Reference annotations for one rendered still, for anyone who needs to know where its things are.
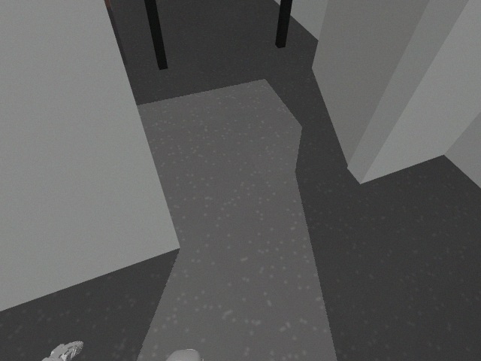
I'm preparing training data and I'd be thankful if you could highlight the left robot hand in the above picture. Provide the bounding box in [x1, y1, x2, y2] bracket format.
[42, 341, 83, 361]

